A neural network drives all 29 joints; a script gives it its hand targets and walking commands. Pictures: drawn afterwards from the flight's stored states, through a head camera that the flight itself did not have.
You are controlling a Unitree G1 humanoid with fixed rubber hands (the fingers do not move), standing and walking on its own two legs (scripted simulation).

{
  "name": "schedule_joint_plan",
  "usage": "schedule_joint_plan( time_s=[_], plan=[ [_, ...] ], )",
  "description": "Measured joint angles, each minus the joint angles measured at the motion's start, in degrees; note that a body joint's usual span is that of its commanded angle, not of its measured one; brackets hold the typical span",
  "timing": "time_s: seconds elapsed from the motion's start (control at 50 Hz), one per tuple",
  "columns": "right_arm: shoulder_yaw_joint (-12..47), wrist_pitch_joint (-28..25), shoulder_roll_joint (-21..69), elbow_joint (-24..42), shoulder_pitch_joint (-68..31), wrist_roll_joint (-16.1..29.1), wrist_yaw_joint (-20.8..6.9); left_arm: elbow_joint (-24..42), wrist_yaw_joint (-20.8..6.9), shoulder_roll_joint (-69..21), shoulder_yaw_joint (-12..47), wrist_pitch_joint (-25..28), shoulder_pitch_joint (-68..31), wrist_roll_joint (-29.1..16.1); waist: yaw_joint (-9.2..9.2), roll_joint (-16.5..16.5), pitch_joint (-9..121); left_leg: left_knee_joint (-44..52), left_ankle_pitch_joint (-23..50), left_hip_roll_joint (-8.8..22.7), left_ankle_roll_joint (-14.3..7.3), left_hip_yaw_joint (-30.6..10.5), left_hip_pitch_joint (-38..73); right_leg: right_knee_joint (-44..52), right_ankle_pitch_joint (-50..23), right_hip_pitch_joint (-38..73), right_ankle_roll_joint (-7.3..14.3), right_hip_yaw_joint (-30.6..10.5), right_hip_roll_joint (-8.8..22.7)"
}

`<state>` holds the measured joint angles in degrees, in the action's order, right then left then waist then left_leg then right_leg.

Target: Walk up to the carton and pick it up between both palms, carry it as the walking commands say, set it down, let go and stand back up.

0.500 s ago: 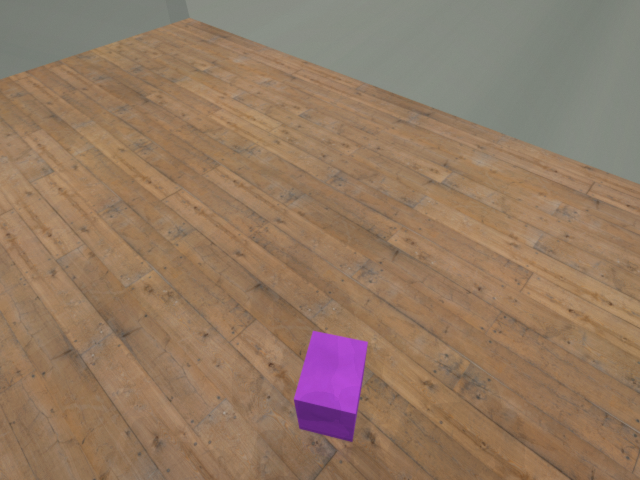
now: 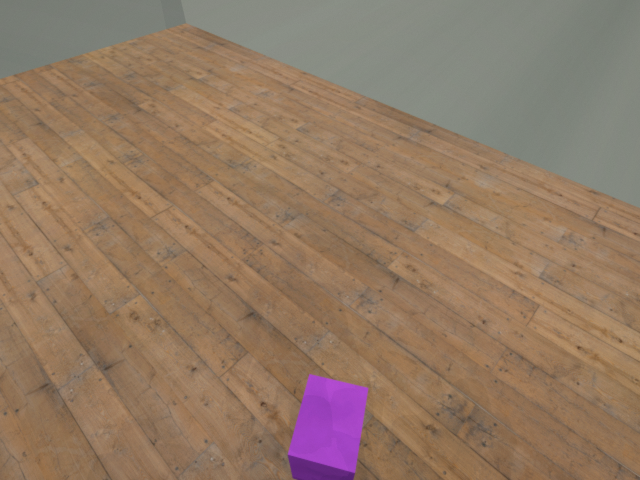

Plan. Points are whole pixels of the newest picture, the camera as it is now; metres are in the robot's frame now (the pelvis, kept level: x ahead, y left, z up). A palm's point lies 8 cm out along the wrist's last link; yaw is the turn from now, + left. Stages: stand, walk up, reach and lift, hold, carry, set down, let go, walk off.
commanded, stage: walk up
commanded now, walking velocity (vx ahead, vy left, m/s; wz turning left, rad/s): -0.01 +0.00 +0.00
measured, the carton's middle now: (329, 434) +0.39 -0.03 -0.65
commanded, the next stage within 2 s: none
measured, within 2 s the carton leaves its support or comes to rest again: neither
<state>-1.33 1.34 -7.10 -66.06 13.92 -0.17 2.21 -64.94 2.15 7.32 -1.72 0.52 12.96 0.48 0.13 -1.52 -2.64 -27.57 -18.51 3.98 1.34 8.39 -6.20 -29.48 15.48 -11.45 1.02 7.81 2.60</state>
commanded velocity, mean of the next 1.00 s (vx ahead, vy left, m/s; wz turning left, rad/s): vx -0.01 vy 0.00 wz -0.01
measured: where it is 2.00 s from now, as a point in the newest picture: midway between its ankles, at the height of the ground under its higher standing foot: outside the picture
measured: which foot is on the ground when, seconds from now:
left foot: down 0.00-1.00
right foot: down 0.00-1.00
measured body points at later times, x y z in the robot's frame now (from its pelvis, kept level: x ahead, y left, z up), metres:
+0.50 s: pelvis +0.04 -0.01 +0.01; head +0.04 +0.00 +0.46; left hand +0.02 +0.20 -0.16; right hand +0.03 -0.21 -0.16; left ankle -0.04 +0.12 -0.74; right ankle +0.01 -0.10 -0.74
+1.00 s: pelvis +0.04 +0.00 +0.01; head +0.04 +0.00 +0.46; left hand +0.02 +0.21 -0.16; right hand +0.00 -0.19 -0.16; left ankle -0.04 +0.12 -0.74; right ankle +0.01 -0.10 -0.74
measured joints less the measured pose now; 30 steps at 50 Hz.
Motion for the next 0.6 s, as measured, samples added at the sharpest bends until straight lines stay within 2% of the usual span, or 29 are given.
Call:
schedule_joint_plan(
  time_s=[0.2, 0.32, 0.6],
  plan=[
    [0.35, -0.64, 0.44, -1.85, 0.03, 0.05, 0.36, -2.34, 0.83, 0.01, -0.13, 0.17, -0.52, -0.08, 0.51, 0.21, 0.36, 5.87, 1.86, 0.66, 0.82, -0.57, 2.63, 6.71, -1.91, 3.29, 0.44, 0.87, -1.46],
    [0.55, -0.85, 0.98, -3.09, 0.35, 0.19, 0.51, -3.22, 0.76, 0.01, -0.32, 0.21, 0.84, 0.18, -0.38, 1.37, 1.24, 7.39, 1.86, 0.80, 1.15, -0.47, 3.85, 7.54, -1.48, 4.18, 0.51, 0.83, -1.76],
    [0.25, -0.36, 1.29, -3.67, 0.93, 0.29, 0.98, -4.95, 0.79, -1.32, 0.36, 0.62, 3.93, 0.21, -0.57, 1.63, 2.87, 6.49, -0.14, 1.06, 1.19, -0.55, 5.81, 7.06, 0.21, 6.33, 0.06, 0.83, -1.89]
  ],
)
